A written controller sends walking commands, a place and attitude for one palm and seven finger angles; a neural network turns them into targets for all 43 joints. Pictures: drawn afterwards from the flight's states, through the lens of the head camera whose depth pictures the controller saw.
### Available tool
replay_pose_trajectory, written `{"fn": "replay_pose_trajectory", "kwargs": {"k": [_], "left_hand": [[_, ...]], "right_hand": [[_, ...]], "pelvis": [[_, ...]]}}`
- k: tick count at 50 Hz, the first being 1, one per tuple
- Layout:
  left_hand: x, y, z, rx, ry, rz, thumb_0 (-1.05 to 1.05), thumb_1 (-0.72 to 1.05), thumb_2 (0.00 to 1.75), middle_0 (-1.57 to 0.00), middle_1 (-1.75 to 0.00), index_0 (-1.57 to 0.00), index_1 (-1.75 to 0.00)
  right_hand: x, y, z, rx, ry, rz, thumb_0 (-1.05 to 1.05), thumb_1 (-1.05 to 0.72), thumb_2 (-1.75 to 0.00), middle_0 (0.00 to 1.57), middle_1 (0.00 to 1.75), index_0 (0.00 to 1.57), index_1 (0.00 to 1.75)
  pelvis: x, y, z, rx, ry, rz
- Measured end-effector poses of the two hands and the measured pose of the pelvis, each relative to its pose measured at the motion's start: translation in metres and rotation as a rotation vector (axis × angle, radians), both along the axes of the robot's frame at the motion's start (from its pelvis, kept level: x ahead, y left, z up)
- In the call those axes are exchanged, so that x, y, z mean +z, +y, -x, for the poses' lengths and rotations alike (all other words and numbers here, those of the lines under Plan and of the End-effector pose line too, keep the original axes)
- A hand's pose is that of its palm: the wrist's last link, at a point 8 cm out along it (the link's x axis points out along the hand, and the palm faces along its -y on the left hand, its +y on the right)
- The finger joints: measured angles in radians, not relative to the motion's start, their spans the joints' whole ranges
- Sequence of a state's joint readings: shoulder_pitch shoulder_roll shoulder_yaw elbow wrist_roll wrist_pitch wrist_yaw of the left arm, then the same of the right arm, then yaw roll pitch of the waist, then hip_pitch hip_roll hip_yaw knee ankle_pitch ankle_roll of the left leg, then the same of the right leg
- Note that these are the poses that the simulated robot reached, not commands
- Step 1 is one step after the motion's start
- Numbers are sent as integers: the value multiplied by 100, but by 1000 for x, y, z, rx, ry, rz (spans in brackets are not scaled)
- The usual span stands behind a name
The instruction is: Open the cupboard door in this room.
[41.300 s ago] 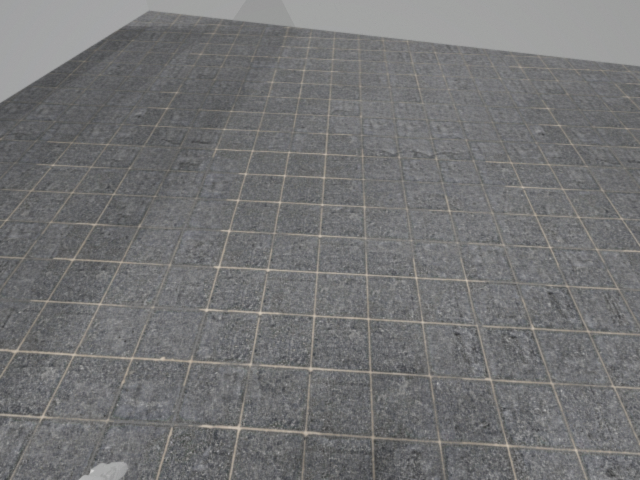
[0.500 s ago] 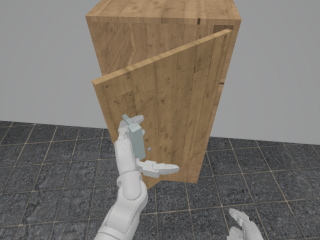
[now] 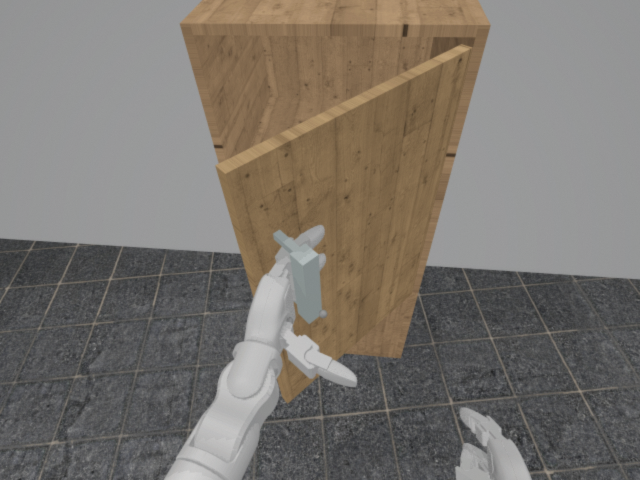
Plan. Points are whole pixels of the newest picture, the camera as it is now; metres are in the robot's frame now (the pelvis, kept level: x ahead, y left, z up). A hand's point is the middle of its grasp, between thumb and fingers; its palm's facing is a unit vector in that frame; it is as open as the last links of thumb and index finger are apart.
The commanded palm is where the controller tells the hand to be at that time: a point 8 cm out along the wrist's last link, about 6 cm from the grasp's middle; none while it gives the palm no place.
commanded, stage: slide the hand sideways off the handle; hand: left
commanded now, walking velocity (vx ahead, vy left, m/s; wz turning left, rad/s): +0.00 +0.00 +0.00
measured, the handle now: (296, 276) +0.34 +0.05 +0.09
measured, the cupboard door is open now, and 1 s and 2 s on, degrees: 48 47 47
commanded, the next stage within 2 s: draw the hand back to the body in 0.90 s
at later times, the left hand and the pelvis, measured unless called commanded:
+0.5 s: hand (289, 342) +0.25 +0.05 +0.09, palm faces -0.10 -1.00 -0.01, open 16.1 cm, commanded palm +0.23 +0.11 +0.09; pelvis +0.02 -0.02 +0.00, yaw -1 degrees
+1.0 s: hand (238, 379) +0.21 +0.10 +0.09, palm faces -0.08 -1.00 -0.02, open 16.4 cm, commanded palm +0.20 +0.15 +0.09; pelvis +0.03 -0.02 -0.01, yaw +0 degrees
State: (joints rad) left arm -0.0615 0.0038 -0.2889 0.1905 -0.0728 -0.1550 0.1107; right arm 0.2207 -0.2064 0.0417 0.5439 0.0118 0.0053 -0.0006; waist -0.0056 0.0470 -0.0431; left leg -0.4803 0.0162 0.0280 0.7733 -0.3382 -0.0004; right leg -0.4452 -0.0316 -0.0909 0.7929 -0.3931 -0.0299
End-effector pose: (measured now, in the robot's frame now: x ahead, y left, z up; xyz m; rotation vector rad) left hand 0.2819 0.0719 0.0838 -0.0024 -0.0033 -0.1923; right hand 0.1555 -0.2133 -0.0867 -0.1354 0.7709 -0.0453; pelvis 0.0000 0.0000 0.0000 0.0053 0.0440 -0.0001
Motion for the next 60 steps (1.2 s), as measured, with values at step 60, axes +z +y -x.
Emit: {"fn": "replay_pose_trajectory", "kwargs": {"k": [60], "left_hand": [[15, 100, 81, 119, -38, -57, -1, -50, 30, -15, -30, -15, -30]], "right_hand": [[12, -14, -31, -26, -163, 28, 1, -90, -90, 20, 30, 20, 30]], "pelvis": [[-10, -7, -22, -4, 41, 8]]}}
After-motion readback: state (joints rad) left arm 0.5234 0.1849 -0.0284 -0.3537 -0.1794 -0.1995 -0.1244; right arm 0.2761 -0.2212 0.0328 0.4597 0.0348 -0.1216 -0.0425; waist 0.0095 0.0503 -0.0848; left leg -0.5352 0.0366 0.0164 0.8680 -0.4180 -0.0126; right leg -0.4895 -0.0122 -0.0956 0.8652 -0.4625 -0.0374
